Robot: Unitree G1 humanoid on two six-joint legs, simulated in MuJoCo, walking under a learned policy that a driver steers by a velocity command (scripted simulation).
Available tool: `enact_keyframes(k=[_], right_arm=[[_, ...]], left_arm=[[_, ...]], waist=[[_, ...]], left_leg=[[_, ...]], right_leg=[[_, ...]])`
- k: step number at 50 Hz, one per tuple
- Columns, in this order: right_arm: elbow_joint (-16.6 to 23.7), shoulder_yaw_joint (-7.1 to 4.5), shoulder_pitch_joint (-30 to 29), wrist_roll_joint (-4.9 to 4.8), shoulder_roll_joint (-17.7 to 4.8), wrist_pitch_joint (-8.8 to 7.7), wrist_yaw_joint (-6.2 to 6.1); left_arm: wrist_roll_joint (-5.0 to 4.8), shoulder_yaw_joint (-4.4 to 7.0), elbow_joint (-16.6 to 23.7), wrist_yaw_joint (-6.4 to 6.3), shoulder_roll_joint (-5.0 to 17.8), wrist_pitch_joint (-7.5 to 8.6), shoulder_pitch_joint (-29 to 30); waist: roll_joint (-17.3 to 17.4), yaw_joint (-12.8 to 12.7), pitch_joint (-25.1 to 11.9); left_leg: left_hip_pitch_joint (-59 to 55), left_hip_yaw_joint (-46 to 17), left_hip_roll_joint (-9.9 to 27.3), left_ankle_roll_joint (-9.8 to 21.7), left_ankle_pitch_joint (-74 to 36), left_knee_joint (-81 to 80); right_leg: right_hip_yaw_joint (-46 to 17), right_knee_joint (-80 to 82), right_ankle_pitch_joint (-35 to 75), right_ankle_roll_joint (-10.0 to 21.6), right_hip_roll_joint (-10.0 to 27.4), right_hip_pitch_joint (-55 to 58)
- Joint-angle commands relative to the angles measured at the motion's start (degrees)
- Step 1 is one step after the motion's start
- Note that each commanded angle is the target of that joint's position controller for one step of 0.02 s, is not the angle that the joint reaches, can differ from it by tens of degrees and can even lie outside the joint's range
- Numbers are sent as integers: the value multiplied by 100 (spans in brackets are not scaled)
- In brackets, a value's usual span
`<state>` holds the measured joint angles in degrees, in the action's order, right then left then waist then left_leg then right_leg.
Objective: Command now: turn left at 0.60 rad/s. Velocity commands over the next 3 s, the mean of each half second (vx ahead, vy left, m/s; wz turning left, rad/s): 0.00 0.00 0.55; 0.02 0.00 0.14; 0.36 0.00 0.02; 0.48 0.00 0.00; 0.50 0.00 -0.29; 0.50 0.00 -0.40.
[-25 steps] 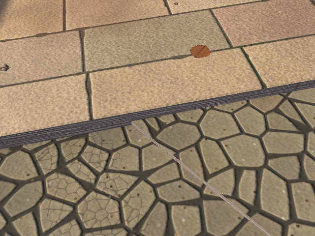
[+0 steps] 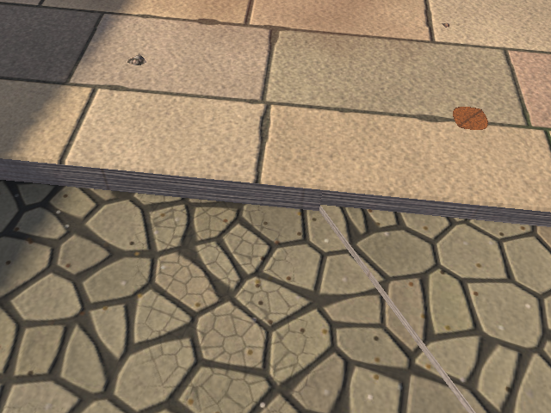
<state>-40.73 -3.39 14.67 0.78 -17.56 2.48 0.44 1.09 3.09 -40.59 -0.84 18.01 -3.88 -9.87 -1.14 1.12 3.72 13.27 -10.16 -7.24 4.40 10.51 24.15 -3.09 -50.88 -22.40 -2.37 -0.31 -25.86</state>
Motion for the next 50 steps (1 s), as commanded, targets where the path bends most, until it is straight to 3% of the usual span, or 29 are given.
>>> enact_keyframes(k=[1,5,8,9,10,11,12,13,14,16,21,27,29,30,31,32,33,34,35,37,38,40,43,45,46,47,48,49,50], right_arm=[[283,-307,183,36,-1062,-43,-14],[292,-335,-4,41,-1074,-18,21],[313,-312,-369,-62,-964,-5,2],[336,-239,-199,-106,-680,-31,-16],[377,-173,289,-102,-346,-59,-40],[290,-314,88,102,-920,-23,-80],[234,-373,36,120,-1017,2,-60],[127,-373,115,106,-950,39,-4],[69,-362,222,64,-885,82,68],[13,-325,255,6,-811,125,159],[149,-202,-289,-6,-566,170,168],[107,-22,-374,-71,-351,164,83],[-19,28,-131,-62,-280,107,42],[-86,56,-15,-3,-285,45,8],[-74,36,-36,106,-548,-33,-28],[83,-30,-311,97,-1102,-78,-49],[-51,12,-162,42,-823,-131,-87],[-78,108,-404,50,-567,-167,-86],[-110,182,-649,56,-390,-180,-106],[-213,218,-692,37,-379,-207,-178],[-274,232,-630,27,-371,-212,-180],[-396,256,-566,11,-334,-225,-176],[-570,250,-562,36,-358,-215,-190],[-666,242,-660,6,-365,-204,-204],[-733,233,-603,-37,-367,-198,-205],[-798,209,-451,-36,-384,-188,-195],[-803,183,-450,-17,-375,-154,-171],[-750,173,-659,12,-355,-113,-133],[-682,158,-879,57,-360,-121,-94]], left_arm=[[-30,85,495,-35,462,123,262],[-95,47,523,-83,473,194,132],[-79,29,379,-191,442,291,-427],[-9,97,393,-255,790,331,-414],[-6,158,600,-254,1285,302,-40],[32,196,555,-192,1259,248,-74],[5,87,581,-148,869,254,48],[-14,18,602,-118,617,262,303],[7,-8,641,-124,543,268,456],[16,-8,637,-156,520,290,366],[5,78,326,-139,636,355,-399],[40,118,137,21,763,341,-306],[-8,118,42,52,788,284,-275],[-48,101,-21,61,752,265,-311],[-46,46,-36,77,537,279,-523],[-21,-108,192,126,9,304,-695],[-55,-64,86,18,266,185,-308],[-102,-24,56,14,383,114,-291],[-96,-8,-41,28,382,92,-292],[-10,25,-236,48,422,78,-518],[8,10,-344,52,368,81,-629],[-25,-38,-431,42,224,81,-613],[-65,-77,-534,-22,142,78,-502],[-72,-101,-688,-69,85,109,-655],[-14,-128,-805,-73,48,158,-833],[75,-95,-862,-74,215,224,-893],[115,-56,-848,-53,428,277,-855],[52,17,-930,2,607,270,-873],[29,25,-999,26,592,288,-1091]], waist=[[766,105,-517],[847,5,-599],[752,-395,-564],[55,-275,-627],[-1116,50,-685],[-862,-149,-501],[-472,-21,-326],[-378,93,-175],[-551,168,-197],[-676,91,-254],[-695,-311,-403],[-1004,-285,-563],[-910,-89,-584],[-706,30,-568],[-83,-50,-760],[1358,-328,-753],[1155,113,-716],[915,-70,-441],[868,-151,-284],[1025,-233,-280],[942,-233,-392],[832,-193,-462],[904,-113,-390],[792,-237,-392],[672,-301,-565],[564,-246,-571],[374,-190,-316],[-173,-248,174],[-540,-418,442]], left_leg=[[-725,-1826,1548,907,-1438,-393],[-457,-2189,1405,746,-1841,-234],[201,-2161,980,220,-1128,63],[759,-1666,552,-133,226,683],[1558,-374,-402,-410,2031,1870],[1642,88,-225,-478,2275,2970],[1490,20,-32,-495,1977,3510],[1415,97,32,-522,1638,3884],[1439,211,53,-570,1407,4181],[1604,443,125,-699,1272,4400],[1780,511,229,-793,1484,3516],[418,1030,309,-548,1708,1602],[-204,1175,310,-418,934,380],[-750,1084,389,-347,6,-656],[-1479,193,1045,-228,-282,-1073],[-1666,-1423,2535,277,-2100,-960],[-721,-1228,2724,906,-2209,-797],[-603,-955,2443,949,-1981,-858],[-503,-652,2159,786,-1775,-900],[-659,-251,1788,583,-2379,-769],[-764,-143,1729,579,-2669,-678],[-788,-74,1707,587,-2667,-601],[-672,-212,1668,580,-2079,-550],[-503,-263,1583,452,-1601,-459],[-285,-303,1490,310,-415,-550],[97,-391,1325,217,1066,-605],[527,-289,1051,223,2109,-540],[803,121,659,198,2516,-297],[1094,389,486,152,2410,378]], right_leg=[[-55,332,-102,70,-117,-317],[-106,1079,-165,202,-325,441],[-107,2969,776,307,-291,1789],[-891,3592,628,484,578,2336],[-2433,3861,971,982,2067,2670],[-2521,3746,1387,1539,2301,1843],[-2101,3710,1590,1552,2031,1515],[-1497,3652,1718,1412,1645,1309],[-1058,3601,1907,1293,1363,1373],[-616,3486,2438,1299,1195,1648],[-533,3204,3275,1512,1444,2511],[-301,2873,3728,1495,1434,2023],[-206,2558,3844,1337,1346,1820],[-101,2364,3531,1070,1260,1504],[94,1960,2545,692,1033,935],[691,1373,-33,304,279,111],[301,888,-1049,272,270,643],[177,622,-923,283,255,615],[125,599,-661,278,254,577],[203,574,-291,218,187,611],[233,568,-275,177,134,674],[248,848,-265,124,129,842],[322,1583,-152,121,73,1100],[382,2499,532,173,49,1540],[377,2969,1086,215,90,2068],[169,2832,757,298,255,2395],[-94,2760,-273,472,406,2234],[-453,3030,-1446,715,468,1607],[-1034,3533,-2222,967,781,1488]])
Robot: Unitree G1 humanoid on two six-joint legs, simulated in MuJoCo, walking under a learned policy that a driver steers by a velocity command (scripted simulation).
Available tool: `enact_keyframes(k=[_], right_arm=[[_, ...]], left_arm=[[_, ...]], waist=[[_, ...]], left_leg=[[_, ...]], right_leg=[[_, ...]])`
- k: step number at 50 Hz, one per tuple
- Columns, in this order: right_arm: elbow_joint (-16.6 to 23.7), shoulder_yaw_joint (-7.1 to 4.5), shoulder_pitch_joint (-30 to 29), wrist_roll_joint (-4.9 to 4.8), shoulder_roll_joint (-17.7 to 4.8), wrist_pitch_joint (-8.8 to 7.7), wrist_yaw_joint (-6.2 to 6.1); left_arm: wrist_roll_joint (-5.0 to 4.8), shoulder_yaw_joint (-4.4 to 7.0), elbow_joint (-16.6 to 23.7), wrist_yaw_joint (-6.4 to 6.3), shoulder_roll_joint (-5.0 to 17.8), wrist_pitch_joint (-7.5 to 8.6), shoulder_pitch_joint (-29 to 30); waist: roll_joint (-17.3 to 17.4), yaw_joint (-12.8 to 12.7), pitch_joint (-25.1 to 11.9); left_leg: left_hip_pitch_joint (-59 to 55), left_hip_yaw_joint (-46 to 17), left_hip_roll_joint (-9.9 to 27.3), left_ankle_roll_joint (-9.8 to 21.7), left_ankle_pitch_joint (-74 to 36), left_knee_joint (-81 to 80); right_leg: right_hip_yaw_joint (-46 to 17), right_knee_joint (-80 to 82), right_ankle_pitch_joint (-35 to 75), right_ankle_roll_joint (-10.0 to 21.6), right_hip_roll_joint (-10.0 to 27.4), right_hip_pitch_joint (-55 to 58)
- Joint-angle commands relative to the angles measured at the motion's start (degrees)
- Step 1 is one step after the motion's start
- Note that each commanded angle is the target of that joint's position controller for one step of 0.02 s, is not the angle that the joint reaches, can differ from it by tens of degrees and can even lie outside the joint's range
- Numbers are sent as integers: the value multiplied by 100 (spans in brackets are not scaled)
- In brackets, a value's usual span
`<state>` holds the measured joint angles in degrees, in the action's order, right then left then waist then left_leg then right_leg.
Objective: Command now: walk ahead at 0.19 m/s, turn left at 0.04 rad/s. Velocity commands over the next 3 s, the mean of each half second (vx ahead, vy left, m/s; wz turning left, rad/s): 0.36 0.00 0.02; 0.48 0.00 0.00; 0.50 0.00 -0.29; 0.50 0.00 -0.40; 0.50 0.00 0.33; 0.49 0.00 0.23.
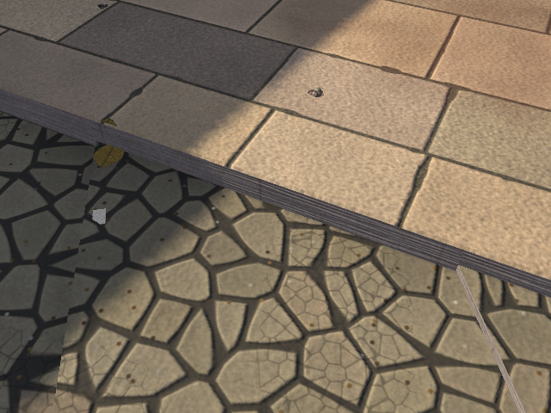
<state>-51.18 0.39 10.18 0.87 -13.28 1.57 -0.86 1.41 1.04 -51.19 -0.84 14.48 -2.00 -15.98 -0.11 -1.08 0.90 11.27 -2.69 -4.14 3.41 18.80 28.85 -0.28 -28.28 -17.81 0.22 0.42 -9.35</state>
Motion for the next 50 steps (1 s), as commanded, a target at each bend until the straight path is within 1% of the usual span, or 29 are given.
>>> enact_keyframes(k=[1,2,4,7,9,10,11,12,13,14,16,18,20,23,25,28,30,31,32,33,34,35,36,37,38,40,43,47,50], right_arm=[[435,-205,-575,76,-627,-82,90],[482,-208,-631,122,-622,-146,128],[507,-238,-582,114,-654,-280,198],[370,-227,-332,56,-527,-406,274],[79,-245,336,38,-447,-436,244],[-116,-305,825,43,-583,-456,193],[-280,-403,1497,93,-920,-503,117],[-336,-562,2120,103,-1590,-518,81],[-417,-528,1980,117,-1428,-489,68],[-255,-453,1456,106,-1155,-514,89],[-156,-355,1047,71,-838,-613,96],[-282,-287,1216,53,-687,-685,81],[-466,-270,1518,11,-683,-714,73],[-612,-235,1678,1,-651,-697,57],[-682,-233,1748,18,-690,-695,56],[-791,-257,1806,19,-792,-698,40],[-816,-276,1645,10,-861,-697,22],[-823,-298,1567,19,-924,-683,15],[-823,-307,1500,12,-942,-647,15],[-765,-274,1523,10,-846,-641,26],[-586,-141,2004,-98,-166,-634,77],[-668,-255,2120,-40,-470,-638,95],[-536,-333,1617,16,-682,-623,96],[-454,-316,1227,37,-640,-657,134],[-454,-303,1118,34,-491,-645,152],[-517,-276,1240,148,-322,-509,210],[-389,-279,881,153,-247,-398,266],[-14,-270,-215,132,-273,-372,296],[185,-205,-833,83,-160,-413,311]], left_arm=[[-2,265,-59,32,1014,123,-734],[17,294,-80,25,1024,138,-684],[47,314,-49,38,1000,236,-528],[-28,350,-53,80,937,335,-238],[-84,369,-84,93,896,335,-105],[-63,354,-77,91,804,360,-123],[-31,282,48,106,564,410,61],[-72,163,357,143,149,465,253],[24,281,388,128,634,443,416],[5,293,343,182,637,464,414],[13,270,222,279,522,523,293],[96,246,188,342,452,478,352],[93,215,314,369,359,438,664],[72,129,614,384,219,419,1424],[29,77,775,384,158,413,1833],[-5,89,878,330,258,404,1987],[5,148,801,264,368,431,1641],[13,210,645,218,471,461,1139],[32,284,325,164,561,505,237],[128,395,43,89,842,555,-713],[257,530,-20,52,1462,578,-1287],[45,532,-28,117,1442,518,-1026],[-67,465,70,128,1108,508,-268],[-92,361,158,159,671,554,179],[-62,307,130,163,486,608,337],[-55,237,-48,143,286,708,229],[-87,251,-295,150,373,822,-238],[-105,220,-487,135,357,814,-720],[-103,192,-591,111,353,818,-983]], waist=[[-1187,-279,828],[-1287,-238,1008],[-941,-124,856],[-845,52,616],[-719,361,470],[-458,520,327],[321,836,105],[1603,1014,-159],[926,815,336],[468,502,678],[347,215,611],[406,191,414],[421,203,401],[430,302,566],[530,377,637],[555,336,663],[501,94,489],[472,-141,187],[329,-525,-285],[133,-846,-795],[-1061,-644,-1534],[-1121,-512,-1703],[-662,-179,-677],[-233,-99,-140],[-175,71,67],[-276,293,102],[-238,323,199],[-208,98,460],[-255,-64,486]], left_leg=[[1477,127,-50,157,1039,691],[1670,390,67,115,649,1154],[1751,238,358,136,741,1486],[852,545,236,164,463,636],[-555,860,0,172,-379,-382],[-1437,691,17,172,-329,-580],[-2247,-495,861,295,558,-1156],[-2630,-3083,2352,852,2436,-2164],[-1933,-3518,2650,1204,2580,-2259],[-1593,-2982,2404,1153,2197,-2193],[-1339,-1967,1901,890,771,-2317],[-1405,-1261,1631,800,-747,-2272],[-1486,-869,1578,838,-1858,-2194],[-1251,-435,1442,831,-2543,-2187],[-1038,-257,1397,791,-2741,-2203],[-1127,-213,1590,733,-3211,-2136],[-1328,-65,1653,608,-4443,-1616],[-1410,38,1607,522,-5227,-951],[-1242,225,1416,421,-5459,118],[-302,355,1156,327,-4232,1530],[1397,636,347,97,-715,3732],[2142,-89,-77,161,983,4680],[2527,-179,384,231,445,4811],[2416,-106,628,242,-60,4494],[2151,-75,812,233,-286,4150],[1645,-25,938,131,-407,3790],[1972,153,1011,14,-710,3414],[2735,382,1082,-182,-1491,2418],[2561,574,930,-226,-1969,1412]], right_leg=[[-2104,1865,-3103,983,1227,-114],[-2542,2215,-3088,1191,1637,-167],[-2566,2285,-2388,1301,1768,-58],[-1522,2000,-1213,1042,1206,-157],[-973,1477,-960,893,883,-836],[-788,983,-956,798,726,-1392],[-325,-268,-869,626,366,-2111],[348,-2063,-1290,412,-304,-3182],[-162,-2986,-1380,554,-81,-3482],[-351,-3242,-822,635,192,-3559],[-259,-3092,-30,552,434,-3214],[-30,-3023,336,376,433,-3033],[137,-2855,515,224,421,-3173],[371,-2052,879,77,361,-3119],[510,-1352,1151,102,259,-2715],[576,-777,1290,309,139,-2191],[605,-562,1116,522,-32,-1609],[636,-447,975,627,-193,-1020],[732,-118,1031,743,-368,3],[134,-20,625,924,180,1373],[-2484,422,-661,1422,1947,2747],[-4349,1484,-1040,1774,2313,2550],[-3443,1549,-1405,1617,2102,1711],[-2641,1705,-916,1499,1851,871],[-2064,1844,-289,1325,1561,374],[-1327,1967,748,1178,1249,-150],[-881,2134,1445,1233,1144,-110],[-538,2294,1879,1159,973,269],[-285,2226,2412,1036,861,455]])
Over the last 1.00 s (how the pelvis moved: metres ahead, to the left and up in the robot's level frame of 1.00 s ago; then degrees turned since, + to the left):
-0.02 -0.02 -0.01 19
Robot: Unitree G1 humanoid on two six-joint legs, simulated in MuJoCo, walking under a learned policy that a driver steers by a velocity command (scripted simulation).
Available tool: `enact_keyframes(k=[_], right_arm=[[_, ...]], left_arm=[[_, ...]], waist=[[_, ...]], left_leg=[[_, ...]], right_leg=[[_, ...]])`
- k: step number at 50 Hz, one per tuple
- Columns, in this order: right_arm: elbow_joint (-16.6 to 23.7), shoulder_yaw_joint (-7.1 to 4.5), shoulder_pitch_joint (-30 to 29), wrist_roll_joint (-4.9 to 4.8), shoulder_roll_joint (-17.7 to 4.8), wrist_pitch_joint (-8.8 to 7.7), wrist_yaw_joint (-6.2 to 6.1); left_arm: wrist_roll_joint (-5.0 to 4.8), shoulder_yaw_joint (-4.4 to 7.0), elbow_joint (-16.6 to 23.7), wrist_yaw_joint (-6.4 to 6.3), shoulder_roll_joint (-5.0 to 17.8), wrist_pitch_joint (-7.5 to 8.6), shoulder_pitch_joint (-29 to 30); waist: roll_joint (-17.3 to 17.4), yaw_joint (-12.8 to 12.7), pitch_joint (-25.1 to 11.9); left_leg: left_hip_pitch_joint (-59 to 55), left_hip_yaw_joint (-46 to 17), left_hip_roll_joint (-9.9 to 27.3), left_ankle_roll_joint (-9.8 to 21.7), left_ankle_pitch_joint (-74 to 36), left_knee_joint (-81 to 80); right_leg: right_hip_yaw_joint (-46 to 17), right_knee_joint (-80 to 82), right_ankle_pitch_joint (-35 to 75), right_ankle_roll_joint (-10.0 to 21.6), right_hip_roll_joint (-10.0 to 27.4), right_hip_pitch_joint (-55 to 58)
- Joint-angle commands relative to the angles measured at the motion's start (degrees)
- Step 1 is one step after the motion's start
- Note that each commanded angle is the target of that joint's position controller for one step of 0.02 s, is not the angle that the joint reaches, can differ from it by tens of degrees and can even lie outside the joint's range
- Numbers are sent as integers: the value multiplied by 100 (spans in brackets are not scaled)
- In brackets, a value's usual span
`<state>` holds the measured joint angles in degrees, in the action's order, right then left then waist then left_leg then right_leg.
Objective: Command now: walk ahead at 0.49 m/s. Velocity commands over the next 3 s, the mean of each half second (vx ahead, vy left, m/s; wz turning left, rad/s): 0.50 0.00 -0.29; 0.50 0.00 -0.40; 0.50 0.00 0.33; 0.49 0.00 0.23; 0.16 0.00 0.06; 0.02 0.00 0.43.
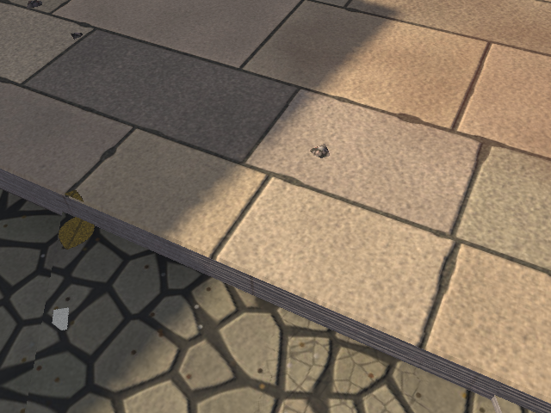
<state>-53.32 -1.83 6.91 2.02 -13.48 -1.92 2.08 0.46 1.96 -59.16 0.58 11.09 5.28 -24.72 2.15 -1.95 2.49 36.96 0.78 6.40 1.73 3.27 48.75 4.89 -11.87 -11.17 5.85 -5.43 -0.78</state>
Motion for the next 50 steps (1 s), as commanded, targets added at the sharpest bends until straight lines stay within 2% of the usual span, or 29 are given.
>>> enact_keyframes(k=[1,4,7,9,10,11,12,13,14,15,16,18,21,26,29,31,34,36,37,38,39,40,41,43,45,47,48,49,50], right_arm=[[451,33,-681,-43,-125,-69,15],[635,41,-1151,-42,-169,-91,-9],[755,-3,-1172,-53,-294,-172,-33],[558,-82,-405,-70,-445,-264,-101],[277,-158,495,-31,-581,-335,-166],[90,-282,1483,123,-969,-395,-255],[62,-456,1926,233,-1579,-360,-270],[153,-400,1592,60,-1192,-272,-230],[227,-294,986,-17,-828,-271,-217],[263,-224,653,-32,-525,-314,-203],[225,-184,585,-43,-372,-354,-222],[95,-140,678,-83,-228,-424,-259],[-21,-169,926,-141,-332,-545,-271],[-130,-163,1200,-102,-376,-568,-292],[-201,-182,1494,-78,-474,-544,-326],[-231,-201,1657,-63,-541,-495,-352],[-203,-250,1649,-36,-742,-372,-391],[-136,-303,1592,-50,-920,-237,-390],[-61,-295,1537,-96,-911,-197,-358],[144,-189,1590,-76,-422,-199,-324],[504,-159,1622,-204,-243,-230,-237],[481,-187,1031,-113,-484,-245,-213],[527,-164,902,-131,-385,-311,-186],[387,-160,1090,-16,-280,-254,-159],[352,-145,1257,39,-161,-58,-78],[436,-135,1079,57,-98,65,-51],[467,-131,956,25,-34,113,-73],[628,-42,556,-10,236,175,-148],[842,4,251,-60,292,195,-222]], left_arm=[[-7,96,163,-47,706,91,-223],[41,78,15,-100,692,63,-556],[93,104,-42,-154,800,22,-526],[104,135,1,-156,918,9,-267],[64,129,22,-126,911,6,-153],[-13,80,181,-97,768,35,-54],[-280,-62,305,-73,53,4,-794],[-115,125,207,-143,751,-57,-514],[-59,186,320,-125,777,-76,-44],[-40,176,379,-89,639,-82,221],[26,198,375,-50,560,-140,328],[130,197,373,43,357,-304,248],[148,198,554,123,256,-423,624],[132,134,983,210,242,-420,1740],[162,53,1148,217,155,-444,2138],[183,60,1300,215,260,-459,2410],[222,131,1319,189,409,-453,2239],[211,238,1064,133,540,-385,1301],[264,351,812,74,744,-313,506],[309,493,773,0,1327,-263,235],[190,595,822,1,1835,-327,54],[83,549,699,-39,1590,-396,66],[54,464,699,-79,1276,-385,347],[48,305,707,-92,797,-294,732],[24,210,633,-86,628,-165,756],[17,217,484,-74,757,-61,461],[40,229,372,-88,807,-36,152],[85,181,188,-80,721,-22,-354],[88,137,153,-67,674,-11,-489]], waist=[[-507,-42,331],[-525,-203,382],[-566,-79,351],[-641,294,-32],[-505,677,-526],[-208,1039,-1220],[1101,787,-2177],[359,759,-2014],[115,517,-1058],[-17,402,-556],[71,297,-272],[239,84,-145],[211,-4,-59],[159,139,204],[269,270,105],[187,328,185],[314,176,38],[363,-179,-476],[106,-559,-892],[-802,-484,-1222],[-1596,-356,-1742],[-507,-419,-1172],[-496,-269,-599],[-34,187,-236],[-180,409,-182],[-255,404,-85],[-450,308,-69],[-712,64,2],[-601,70,91]], left_leg=[[-47,277,-173,-46,-501,-833],[-22,340,-296,30,-421,-1313],[-182,252,-433,162,133,-1640],[-1352,316,-736,324,558,-2001],[-2565,344,-787,463,272,-2374],[-4151,-543,128,705,538,-2379],[-6019,-3086,1941,1447,894,-2603],[-5481,-3685,1917,1407,1237,-3114],[-4586,-2693,1652,1199,1313,-3300],[-3852,-2002,1413,1034,922,-3549],[-3372,-1444,1175,840,621,-3706],[-2876,-760,934,667,153,-3884],[-2873,-150,883,685,-413,-4048],[-3011,689,666,632,-973,-4093],[-3381,999,786,636,-1381,-3897],[-3671,1100,929,621,-1733,-3702],[-4014,1391,979,504,-3875,-2751],[-4018,1448,987,467,-4541,-1085],[-3306,1501,842,286,-3518,251],[-1745,1402,413,82,521,2007],[100,595,-696,-197,2794,3611],[723,7,-301,-147,2085,3925],[891,60,-169,-87,1698,3986],[542,-15,32,-50,1451,3792],[340,-7,51,-71,1228,3740],[743,104,48,-112,1070,3700],[1144,228,-9,-130,1169,4092],[2080,484,-206,-104,1721,5601],[2821,265,-163,3,1954,6053]], right_leg=[[-772,563,1867,457,1461,-269],[-844,362,2373,506,1614,288],[-1044,-141,3329,526,1796,777],[-1015,-988,4556,379,1704,678],[-867,-1964,4508,274,1477,339],[-746,-3358,3020,185,1213,-768],[-207,-5510,-826,-96,287,-2913],[-741,-6127,-1692,8,356,-3351],[-853,-6093,-1159,39,653,-3487],[-820,-5870,-794,24,856,-3382],[-803,-5666,-640,8,984,-3219],[-721,-5524,-493,-87,1058,-2928],[-609,-5399,-45,-188,1144,-3322],[-312,-4055,900,-321,1144,-3643],[86,-3365,951,-236,990,-3289],[168,-3103,699,-86,943,-3272],[473,-2762,-104,212,484,-2697],[568,-2289,-460,468,57,-1744],[296,-1669,-65,642,28,-511],[-1576,-1495,325,915,1480,703],[-4515,-564,881,1865,2757,1742],[-3780,-363,544,1662,2583,1378],[-3134,-392,578,1490,2404,733],[-2194,-367,1361,1027,1868,-264],[-1743,-243,1618,798,1561,-775],[-1513,-189,1898,718,1423,-793],[-1491,-155,1944,751,1464,-597],[-1612,-246,2165,828,1660,-283],[-1581,-246,1682,793,1772,-160]])
Over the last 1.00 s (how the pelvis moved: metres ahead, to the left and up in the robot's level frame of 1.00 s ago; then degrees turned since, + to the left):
0.43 -0.03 0.01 0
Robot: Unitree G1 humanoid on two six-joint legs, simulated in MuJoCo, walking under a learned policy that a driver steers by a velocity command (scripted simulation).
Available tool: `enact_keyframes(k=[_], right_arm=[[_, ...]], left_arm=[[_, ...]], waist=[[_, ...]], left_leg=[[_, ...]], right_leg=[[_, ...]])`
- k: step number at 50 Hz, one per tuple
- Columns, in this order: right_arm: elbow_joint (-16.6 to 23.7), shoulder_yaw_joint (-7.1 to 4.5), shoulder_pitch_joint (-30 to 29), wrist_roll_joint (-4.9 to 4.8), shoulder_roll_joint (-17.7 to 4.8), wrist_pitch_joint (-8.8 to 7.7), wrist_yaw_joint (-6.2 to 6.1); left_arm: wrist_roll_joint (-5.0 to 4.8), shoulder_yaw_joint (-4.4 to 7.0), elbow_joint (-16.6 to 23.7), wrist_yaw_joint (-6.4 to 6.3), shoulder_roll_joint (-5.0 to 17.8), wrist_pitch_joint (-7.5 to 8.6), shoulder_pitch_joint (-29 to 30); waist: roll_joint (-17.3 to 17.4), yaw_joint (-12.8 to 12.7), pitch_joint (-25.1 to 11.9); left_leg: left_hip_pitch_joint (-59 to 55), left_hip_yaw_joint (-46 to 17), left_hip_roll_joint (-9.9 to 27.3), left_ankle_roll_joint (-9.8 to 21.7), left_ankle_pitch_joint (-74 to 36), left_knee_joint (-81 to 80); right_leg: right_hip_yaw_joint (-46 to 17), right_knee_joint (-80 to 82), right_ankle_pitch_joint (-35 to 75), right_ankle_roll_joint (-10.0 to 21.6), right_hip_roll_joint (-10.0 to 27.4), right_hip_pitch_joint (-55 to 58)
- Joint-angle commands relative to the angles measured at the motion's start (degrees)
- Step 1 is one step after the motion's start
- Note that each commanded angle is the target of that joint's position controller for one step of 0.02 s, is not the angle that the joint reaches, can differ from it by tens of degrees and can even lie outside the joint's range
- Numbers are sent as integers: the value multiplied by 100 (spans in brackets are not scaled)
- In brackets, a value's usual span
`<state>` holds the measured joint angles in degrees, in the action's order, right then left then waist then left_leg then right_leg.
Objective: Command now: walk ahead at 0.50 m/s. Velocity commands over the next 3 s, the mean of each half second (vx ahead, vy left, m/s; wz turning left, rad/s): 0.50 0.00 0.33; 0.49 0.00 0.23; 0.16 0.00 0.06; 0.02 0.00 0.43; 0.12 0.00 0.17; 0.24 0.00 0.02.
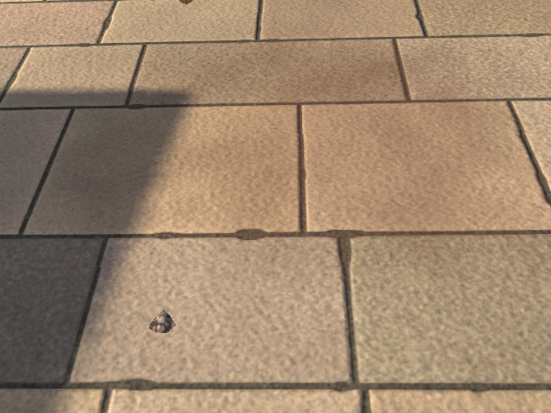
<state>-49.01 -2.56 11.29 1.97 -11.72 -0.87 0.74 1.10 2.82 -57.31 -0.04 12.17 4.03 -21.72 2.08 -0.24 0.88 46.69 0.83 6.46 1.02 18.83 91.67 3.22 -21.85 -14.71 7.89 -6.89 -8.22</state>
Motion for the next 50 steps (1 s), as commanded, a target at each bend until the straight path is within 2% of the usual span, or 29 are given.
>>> enact_keyframes(k=[1,4,6,8,9,11,13,14,15,16,17,18,19,20,22,23,25,30,34,37,39,40,41,42,43,44,45,47,50], right_arm=[[589,124,-534,-110,202,82,-164],[1211,319,-1414,-95,277,-12,-227],[1501,419,-1587,-38,315,22,-181],[1586,443,-1301,56,143,132,-83],[1488,452,-1126,-36,84,139,-41],[1297,495,-717,-135,69,184,-25],[941,329,371,-90,-278,170,-18],[771,228,820,-105,-493,116,43],[623,60,1214,-72,-823,27,117],[471,-147,918,-188,-1462,47,76],[572,-248,527,-294,-1520,18,-8],[497,-201,283,-189,-1234,-37,-58],[273,-109,437,-88,-827,-105,-65],[139,-52,450,-9,-563,-178,-82],[15,-25,361,-81,-405,-274,-77],[89,-56,250,-117,-589,-335,-45],[194,-77,436,-149,-755,-486,-8],[159,-183,1478,-265,-991,-415,-184],[121,-202,1813,-172,-996,-361,-198],[193,-221,1561,-105,-1174,-421,-232],[221,-251,1357,-34,-1328,-462,-247],[281,-257,1115,-55,-1356,-464,-217],[454,-168,1040,-82,-1075,-490,-171],[492,-68,2136,-352,-539,-420,-124],[401,-95,1847,-61,-1015,-386,-161],[552,-106,1254,-59,-1002,-388,-131],[646,-78,945,-40,-991,-389,-94],[737,-46,883,2,-880,-265,11],[678,18,1027,32,-655,-146,44]], left_arm=[[74,7,-90,12,510,129,-889],[121,-153,-280,7,425,172,-1025],[55,-234,-423,-87,437,195,-1051],[-56,-249,-426,-223,556,179,-912],[-179,-322,-311,-242,432,190,-735],[-276,-286,-121,-283,786,195,-747],[-129,-109,29,-332,1213,71,-596],[-79,0,173,-281,1395,-2,-452],[-83,39,409,-271,1316,4,-357],[103,-87,932,-28,449,91,-310],[282,-35,1239,109,729,215,-167],[193,-46,1438,147,599,281,127],[133,-105,1594,73,383,275,348],[88,-162,1704,-11,210,223,474],[150,-278,1946,-83,68,-29,516],[159,-278,2013,-67,225,-141,427],[215,-218,2128,-42,461,-200,746],[154,-302,2515,94,261,-214,1880],[84,-336,2678,167,336,-182,2654],[54,-259,2542,139,608,-89,2308],[19,-106,2177,42,963,-14,1203],[22,-53,1927,-31,1051,52,349],[140,28,1738,-137,1299,85,-530],[256,186,1676,-106,1720,50,-538],[30,120,1796,-8,1191,-19,-218],[-9,60,1837,3,934,-14,345],[28,24,1830,21,719,17,537],[-10,-9,1616,-14,646,97,408],[-67,-31,1394,21,689,255,136]], waist=[[-664,-170,382],[-201,-81,720],[-308,18,690],[-392,174,358],[-206,280,190],[-533,434,-524],[-1198,906,-1214],[-1432,1079,-1407],[-1115,1231,-1583],[897,567,-1433],[366,375,-1532],[-120,167,-868],[-736,32,-137],[-892,-131,158],[-670,-450,211],[-596,-583,216],[-397,-397,61],[89,347,-331],[300,707,-141],[316,442,-287],[421,-103,-632],[338,-574,-933],[-116,-889,-1551],[-1836,-274,-2210],[-737,-295,-1973],[-380,-128,-963],[-55,-80,-518],[-278,135,-142],[-494,258,-107]], left_leg=[[2572,78,-286,228,696,2466],[3173,-136,-561,483,634,1664],[2885,94,-704,480,435,918],[1787,567,-520,484,202,-312],[923,912,-532,584,90,-1016],[-1064,1584,-1001,760,35,-2090],[-1785,1395,-1353,943,502,-2956],[-2203,955,-1462,1119,743,-3813],[-3277,-651,-1085,1407,1030,-4847],[-4524,-4464,527,2259,94,-6588],[-4516,-5841,770,2331,-203,-7436],[-3994,-5235,753,2232,152,-7403],[-3360,-4309,618,1987,-379,-7218],[-2882,-3427,342,1769,-1063,-7043],[-2362,-2064,-224,1457,-2003,-7049],[-2195,-1637,-478,1344,-1974,-7214],[-2270,-1320,-716,1128,-2974,-7512],[-4248,-1189,-616,611,-4739,-7612],[-5187,-1379,-301,593,-4925,-7774],[-5395,-1339,-88,492,-6111,-7326],[-5475,-1388,-20,394,-7027,-6250],[-5061,-1267,-121,390,-6552,-5303],[-4039,-1131,-389,474,-4598,-3932],[-1881,-559,-1477,61,602,-1586],[-1523,-825,-1280,230,804,-1238],[-1316,-909,-1070,217,254,-1354],[-1286,-818,-902,227,37,-1596],[-1465,-696,-676,195,-44,-2002],[-1578,-414,-634,16,-79,-2512]], right_leg=[[-1478,751,1581,562,2044,683],[-1006,1083,350,24,1840,315],[-710,1319,863,-154,1717,98],[-314,1863,2645,-24,1796,209],[158,1885,4113,-31,1725,209],[538,1099,8386,-90,1785,337],[516,-731,10086,-206,2114,1518],[545,-1995,9725,-263,2136,1800],[571,-3819,7566,-282,1783,866],[332,-6530,-65,-719,82,-2148],[-974,-7565,0,-540,279,-2977],[-980,-8070,216,-462,419,-3469],[-879,-8065,80,-387,652,-3796],[-801,-7995,-28,-355,812,-3915],[-773,-7624,-110,-413,998,-3825],[-667,-6622,-153,-477,1089,-3643],[-340,-5440,254,-576,1128,-3274],[16,-3022,1338,-853,969,-3528],[190,-1656,1610,-716,808,-3439],[160,-951,1390,-406,505,-2359],[26,-693,914,-193,298,-1274],[-161,-308,1332,-28,535,-224],[-944,-572,1154,203,1426,1264],[-3826,-532,1568,1377,3155,2924],[-4433,146,803,1269,2887,2253],[-3582,450,378,1138,2694,1315],[-3021,662,555,979,2478,735],[-2167,942,1147,665,2019,7],[-1356,953,3805,598,1856,-125]])
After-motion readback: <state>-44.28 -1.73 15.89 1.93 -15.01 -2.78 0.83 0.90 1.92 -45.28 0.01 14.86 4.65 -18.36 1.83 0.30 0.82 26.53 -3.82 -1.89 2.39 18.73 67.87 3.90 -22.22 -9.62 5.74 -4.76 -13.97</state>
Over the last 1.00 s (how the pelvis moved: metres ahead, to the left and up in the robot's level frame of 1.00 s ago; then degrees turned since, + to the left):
0.51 -0.08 -0.01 -24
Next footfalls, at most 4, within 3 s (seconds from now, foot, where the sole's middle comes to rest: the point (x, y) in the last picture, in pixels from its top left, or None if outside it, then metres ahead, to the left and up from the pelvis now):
0.30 left None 0.33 0.09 -0.67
0.82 right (268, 317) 0.69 0.08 -0.67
1.28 left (184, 280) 0.80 0.30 -0.67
1.62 right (266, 280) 0.80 0.09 -0.67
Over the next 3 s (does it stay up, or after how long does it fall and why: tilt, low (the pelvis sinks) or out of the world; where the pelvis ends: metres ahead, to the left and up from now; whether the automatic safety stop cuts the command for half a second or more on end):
stays up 0.81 0.33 0.10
